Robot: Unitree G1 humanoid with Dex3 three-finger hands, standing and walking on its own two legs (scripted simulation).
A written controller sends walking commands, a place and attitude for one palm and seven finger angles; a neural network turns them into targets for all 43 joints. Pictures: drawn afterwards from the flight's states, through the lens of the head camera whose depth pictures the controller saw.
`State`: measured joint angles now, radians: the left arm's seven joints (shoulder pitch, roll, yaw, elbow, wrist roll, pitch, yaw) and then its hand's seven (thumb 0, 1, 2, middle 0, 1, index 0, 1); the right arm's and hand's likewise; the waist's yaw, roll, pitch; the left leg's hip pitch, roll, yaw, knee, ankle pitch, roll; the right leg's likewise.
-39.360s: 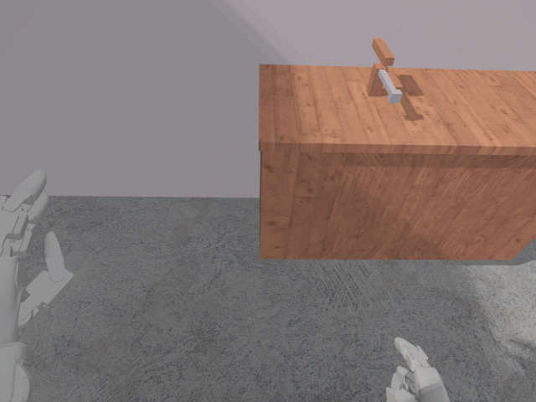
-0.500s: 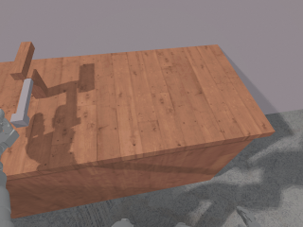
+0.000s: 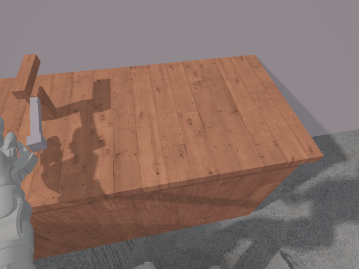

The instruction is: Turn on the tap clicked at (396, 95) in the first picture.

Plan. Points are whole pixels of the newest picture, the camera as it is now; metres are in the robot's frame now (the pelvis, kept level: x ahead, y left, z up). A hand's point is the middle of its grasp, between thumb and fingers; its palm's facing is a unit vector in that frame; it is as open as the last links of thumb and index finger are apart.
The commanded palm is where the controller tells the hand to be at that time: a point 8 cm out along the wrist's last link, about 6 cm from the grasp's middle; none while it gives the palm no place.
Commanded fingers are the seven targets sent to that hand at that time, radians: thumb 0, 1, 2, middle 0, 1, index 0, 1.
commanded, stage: push the lever round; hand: left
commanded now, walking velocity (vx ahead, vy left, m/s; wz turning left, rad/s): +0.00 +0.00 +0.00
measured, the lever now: (36, 142) +0.36 +0.33 +0.07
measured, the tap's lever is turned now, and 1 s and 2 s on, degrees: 11 36 66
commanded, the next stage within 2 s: none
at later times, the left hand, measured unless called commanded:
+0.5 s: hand (55, 151) +0.34 +0.29 +0.07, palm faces +0.63 -0.78 -0.05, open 7.7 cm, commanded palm +0.29 +0.31 +0.06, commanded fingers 0.00 0.90 0.90 -0.15 -0.15 -0.15 -0.15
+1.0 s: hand (73, 141) +0.36 +0.26 +0.07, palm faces +0.72 -0.69 -0.05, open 7.7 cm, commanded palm +0.32 +0.27 +0.06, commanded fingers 0.00 0.90 0.90 -0.15 -0.15 -0.15 -0.15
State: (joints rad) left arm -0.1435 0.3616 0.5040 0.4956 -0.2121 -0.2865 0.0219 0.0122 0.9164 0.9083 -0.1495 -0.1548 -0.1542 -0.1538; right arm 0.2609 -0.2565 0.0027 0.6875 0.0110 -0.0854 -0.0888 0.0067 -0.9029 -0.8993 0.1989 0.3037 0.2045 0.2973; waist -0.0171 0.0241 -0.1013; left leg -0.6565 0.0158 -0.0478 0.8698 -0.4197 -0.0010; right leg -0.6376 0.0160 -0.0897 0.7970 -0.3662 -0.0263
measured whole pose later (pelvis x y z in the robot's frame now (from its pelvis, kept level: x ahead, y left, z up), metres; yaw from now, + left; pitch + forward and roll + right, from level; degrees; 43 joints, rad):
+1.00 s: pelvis -0.01 -0.01 +0.00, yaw +1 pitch +11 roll -1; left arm -0.31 0.17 0.35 0.56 -0.03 -0.27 0.53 0.01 0.91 0.91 -0.15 -0.15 -0.15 -0.15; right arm 0.21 -0.23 -0.01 0.73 -0.04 -0.04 -0.06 0.01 -0.90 -0.90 0.20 0.30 0.20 0.30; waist -0.04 0.03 -0.11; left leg -0.64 0.01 -0.05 0.85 -0.40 -0.02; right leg -0.63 0.01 -0.09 0.80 -0.36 -0.04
